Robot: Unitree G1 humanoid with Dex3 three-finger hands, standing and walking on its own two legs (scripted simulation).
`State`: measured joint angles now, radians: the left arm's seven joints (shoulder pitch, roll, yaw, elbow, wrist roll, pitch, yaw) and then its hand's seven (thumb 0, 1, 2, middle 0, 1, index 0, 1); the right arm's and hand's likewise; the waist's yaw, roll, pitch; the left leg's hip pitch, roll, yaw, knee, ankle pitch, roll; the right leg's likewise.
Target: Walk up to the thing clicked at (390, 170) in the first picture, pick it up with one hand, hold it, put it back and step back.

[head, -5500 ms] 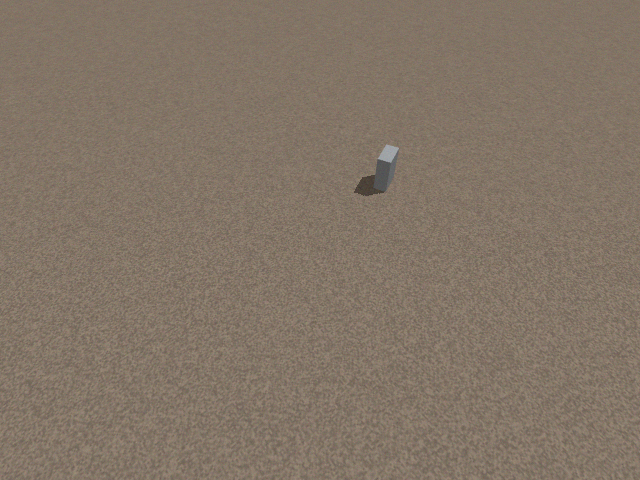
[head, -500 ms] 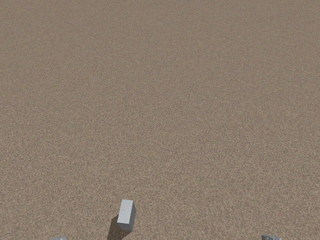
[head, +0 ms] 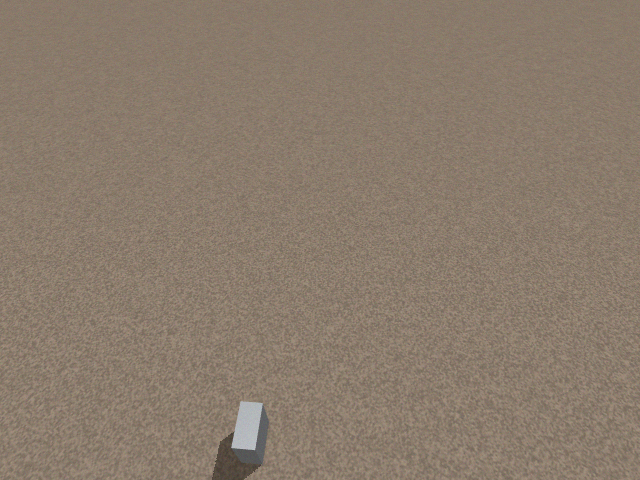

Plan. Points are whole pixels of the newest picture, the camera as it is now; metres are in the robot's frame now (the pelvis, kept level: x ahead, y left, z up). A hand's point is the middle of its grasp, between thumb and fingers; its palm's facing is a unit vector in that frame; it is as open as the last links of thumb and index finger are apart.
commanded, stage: walk up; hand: left
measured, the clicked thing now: (251, 433) +0.35 +0.19 -0.70
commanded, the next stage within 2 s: stand in 0.20 s
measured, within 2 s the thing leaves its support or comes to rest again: neither
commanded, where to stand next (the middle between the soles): +0.00 -0.01 m, yaw +1 degrees
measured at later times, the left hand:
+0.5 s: hand out of the picture +0.08 +0.25 -0.15, palm faces +0.00 -0.94 -0.34, open 7.3 cm
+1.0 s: hand out of the picture +0.05 +0.25 -0.16, palm faces +0.00 -0.94 -0.34, open 7.4 cm
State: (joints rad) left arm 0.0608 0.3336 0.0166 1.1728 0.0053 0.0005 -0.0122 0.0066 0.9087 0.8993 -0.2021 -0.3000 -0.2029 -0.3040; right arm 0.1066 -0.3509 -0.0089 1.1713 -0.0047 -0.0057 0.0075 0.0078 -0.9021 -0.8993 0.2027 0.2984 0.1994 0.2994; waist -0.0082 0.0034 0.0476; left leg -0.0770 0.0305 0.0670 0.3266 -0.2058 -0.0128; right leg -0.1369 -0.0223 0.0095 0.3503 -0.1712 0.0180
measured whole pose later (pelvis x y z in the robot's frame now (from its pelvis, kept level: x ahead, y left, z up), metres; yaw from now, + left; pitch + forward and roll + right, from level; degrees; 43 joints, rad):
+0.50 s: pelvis +0.00 +0.00 +0.00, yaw +1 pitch -3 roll +0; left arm 0.08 0.34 0.01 1.14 0.00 0.00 -0.01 0.01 0.91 0.90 -0.20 -0.30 -0.20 -0.30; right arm 0.08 -0.35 0.00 1.14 -0.01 0.00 0.01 0.01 -0.90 -0.90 0.20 0.30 0.20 0.30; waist 0.00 0.00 0.05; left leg -0.07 0.03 0.06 0.30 -0.18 -0.02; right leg -0.12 -0.02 0.00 0.32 -0.15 0.02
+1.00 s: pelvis -0.01 -0.01 +0.00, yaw +1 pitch -2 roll +0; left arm 0.12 0.35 0.00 1.14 0.00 0.00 -0.01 0.01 0.91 0.90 -0.20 -0.30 -0.20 -0.30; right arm 0.12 -0.35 -0.01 1.15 -0.01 0.00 0.01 0.01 -0.90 -0.90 0.20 0.30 0.20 0.30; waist 0.00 0.01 0.05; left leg -0.09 0.03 0.05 0.31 -0.18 -0.02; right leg -0.14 -0.02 -0.01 0.33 -0.15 0.01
